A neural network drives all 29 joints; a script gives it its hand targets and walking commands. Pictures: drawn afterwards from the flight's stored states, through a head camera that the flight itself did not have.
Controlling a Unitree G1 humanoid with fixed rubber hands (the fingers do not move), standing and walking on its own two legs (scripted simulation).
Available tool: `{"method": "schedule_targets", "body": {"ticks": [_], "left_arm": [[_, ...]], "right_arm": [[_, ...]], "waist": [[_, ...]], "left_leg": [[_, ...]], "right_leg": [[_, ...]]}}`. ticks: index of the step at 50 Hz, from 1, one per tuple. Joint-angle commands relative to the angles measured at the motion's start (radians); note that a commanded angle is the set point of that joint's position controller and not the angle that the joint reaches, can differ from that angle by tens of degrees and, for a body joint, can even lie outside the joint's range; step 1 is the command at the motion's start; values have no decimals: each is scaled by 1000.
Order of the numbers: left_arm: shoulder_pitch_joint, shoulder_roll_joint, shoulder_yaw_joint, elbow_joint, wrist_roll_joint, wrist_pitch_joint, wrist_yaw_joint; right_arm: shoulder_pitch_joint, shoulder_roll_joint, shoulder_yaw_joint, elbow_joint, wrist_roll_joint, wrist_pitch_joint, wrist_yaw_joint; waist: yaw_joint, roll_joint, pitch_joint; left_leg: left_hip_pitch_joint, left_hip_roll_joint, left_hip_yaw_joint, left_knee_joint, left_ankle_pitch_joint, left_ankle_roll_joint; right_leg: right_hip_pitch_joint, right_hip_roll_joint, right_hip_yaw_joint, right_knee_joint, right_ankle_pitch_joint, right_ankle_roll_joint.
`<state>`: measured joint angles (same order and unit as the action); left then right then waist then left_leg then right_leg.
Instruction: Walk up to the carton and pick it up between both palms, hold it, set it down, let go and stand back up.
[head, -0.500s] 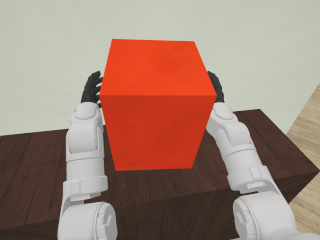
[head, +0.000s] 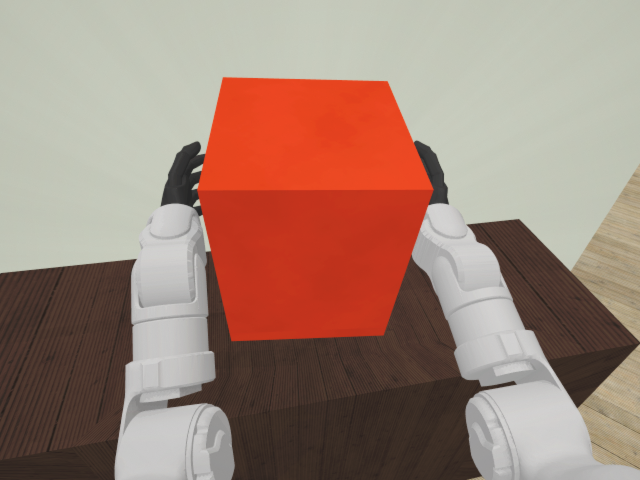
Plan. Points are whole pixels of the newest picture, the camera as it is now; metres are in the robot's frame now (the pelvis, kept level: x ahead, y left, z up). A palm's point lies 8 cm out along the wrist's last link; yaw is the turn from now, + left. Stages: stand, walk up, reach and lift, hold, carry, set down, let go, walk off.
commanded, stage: hold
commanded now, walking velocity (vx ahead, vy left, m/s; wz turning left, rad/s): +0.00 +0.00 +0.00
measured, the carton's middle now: (307, 213) +0.38 +0.01 +0.18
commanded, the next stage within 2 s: set down in 0.64 s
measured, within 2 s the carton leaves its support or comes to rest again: neither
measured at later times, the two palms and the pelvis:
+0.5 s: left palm (182, 208) +0.36 +0.15 +0.21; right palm (428, 207) +0.36 -0.14 +0.21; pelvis +0.00 +0.00 +0.00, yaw +0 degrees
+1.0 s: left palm (187, 213) +0.37 +0.15 +0.19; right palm (423, 220) +0.37 -0.14 +0.18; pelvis +0.00 +0.00 +0.00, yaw +0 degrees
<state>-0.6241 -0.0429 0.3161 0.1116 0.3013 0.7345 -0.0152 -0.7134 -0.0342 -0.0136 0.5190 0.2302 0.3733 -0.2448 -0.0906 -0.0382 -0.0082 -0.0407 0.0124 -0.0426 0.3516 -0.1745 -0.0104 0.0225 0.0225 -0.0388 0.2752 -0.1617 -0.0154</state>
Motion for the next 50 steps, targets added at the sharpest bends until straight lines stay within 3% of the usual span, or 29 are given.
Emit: {"method": "schedule_targets", "body": {"ticks": [1, 14, 32, 33, 39, 43, 47, 50], "left_arm": [[-688, -581, -556, -89, -148, -54, -133], [-716, -591, -554, -50, -154, -58, -125], [-703, -588, -564, -100, -152, -57, -131], [-700, -584, -562, -64, -151, -60, -136], [-707, -585, -520, 12, -129, -147, -151], [-667, -559, -439, 106, -75, -223, -168], [-592, -529, -389, 149, -36, -264, -186], [-563, -533, -411, 124, -42, -286, -187]], "right_arm": [[-811, 627, 393, -354, 97, -63, 90], [-850, 627, 369, -335, 75, -70, 104], [-826, 631, 397, -368, 98, -69, 90], [-826, 623, 401, -358, 90, -73, 90], [-830, 619, 329, -315, 3, -170, 119], [-782, 584, 239, -212, -101, -276, 155], [-702, 539, 186, -138, -174, -362, 175], [-690, 521, 195, -161, -186, -419, 179]], "waist": [[-7, 69, -387], [1, 65, -373], [-10, 75, -394], [-16, 65, -368], [3, 63, -357], [17, 52, -304], [25, 40, -256], [22, 39, -288]], "left_leg": [[143, -51, 41, -2, 290, -11], [129, -43, 43, -21, 218, -2], [144, -50, 39, -1, 291, -11], [144, -48, 47, -6, 272, -12], [123, -42, 56, -36, 175, -1], [121, -39, 78, -70, 108, 11], [117, -35, 99, -86, 116, 13], [136, -33, 102, -65, 198, 2]], "right_leg": [[60, 37, -19, -15, 223, 61], [11, 38, -23, -27, 121, 52], [54, 38, -21, -14, 226, 60], [53, 37, -24, -20, 222, 63], [28, 27, -42, -29, 131, 58], [25, 13, -60, -39, 75, 55], [61, 7, -74, -47, 75, 49], [82, 10, -84, -42, 136, 45]]}}
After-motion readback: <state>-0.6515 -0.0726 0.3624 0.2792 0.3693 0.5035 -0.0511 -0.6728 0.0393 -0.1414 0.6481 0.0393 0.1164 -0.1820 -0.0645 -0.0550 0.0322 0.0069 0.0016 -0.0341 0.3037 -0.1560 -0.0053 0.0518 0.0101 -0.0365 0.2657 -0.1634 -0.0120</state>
